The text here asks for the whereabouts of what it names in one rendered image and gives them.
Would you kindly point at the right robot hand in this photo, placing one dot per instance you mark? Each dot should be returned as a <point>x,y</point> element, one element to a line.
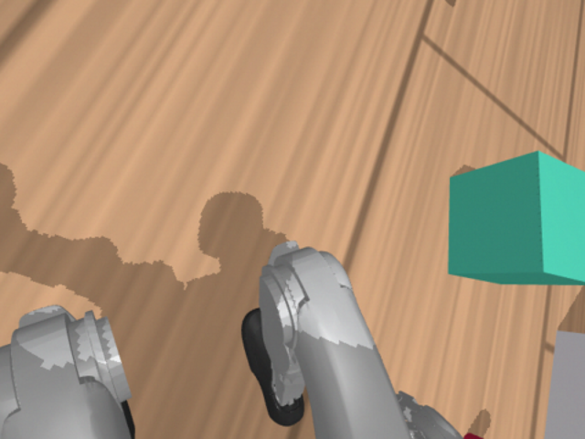
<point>423,421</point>

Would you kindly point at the right robot foot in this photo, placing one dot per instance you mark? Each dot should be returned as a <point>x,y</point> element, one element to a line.
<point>260,365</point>

